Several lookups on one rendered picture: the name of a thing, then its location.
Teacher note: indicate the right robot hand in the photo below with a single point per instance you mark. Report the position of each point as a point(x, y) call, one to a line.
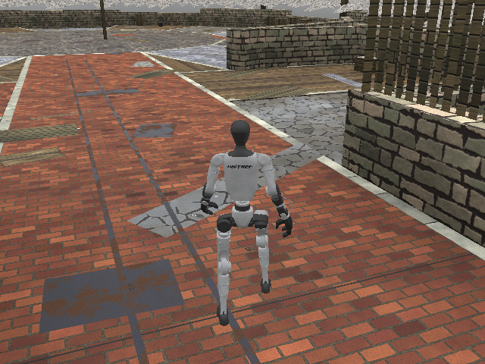
point(288, 225)

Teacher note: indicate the left robot upper arm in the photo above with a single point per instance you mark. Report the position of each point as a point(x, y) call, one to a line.
point(213, 171)

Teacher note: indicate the robot right thigh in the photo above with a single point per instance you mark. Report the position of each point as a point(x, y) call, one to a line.
point(260, 220)

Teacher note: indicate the robot right forearm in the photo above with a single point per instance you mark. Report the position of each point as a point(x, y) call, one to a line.
point(280, 205)

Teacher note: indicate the right robot upper arm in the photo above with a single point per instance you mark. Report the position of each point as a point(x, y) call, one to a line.
point(268, 171)

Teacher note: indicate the robot left forearm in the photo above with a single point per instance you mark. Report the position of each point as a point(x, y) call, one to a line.
point(205, 196)

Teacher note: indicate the left robot hand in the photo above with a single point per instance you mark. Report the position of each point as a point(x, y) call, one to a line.
point(205, 210)

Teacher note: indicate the humanoid robot torso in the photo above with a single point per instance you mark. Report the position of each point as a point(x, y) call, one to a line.
point(241, 180)

